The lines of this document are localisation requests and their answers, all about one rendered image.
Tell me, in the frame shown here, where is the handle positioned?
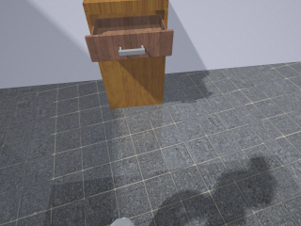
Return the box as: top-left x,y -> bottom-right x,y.
119,45 -> 145,56

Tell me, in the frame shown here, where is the drawer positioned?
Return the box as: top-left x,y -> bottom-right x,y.
85,14 -> 174,62

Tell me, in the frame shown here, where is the cabinet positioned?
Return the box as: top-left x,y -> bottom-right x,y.
82,0 -> 169,109

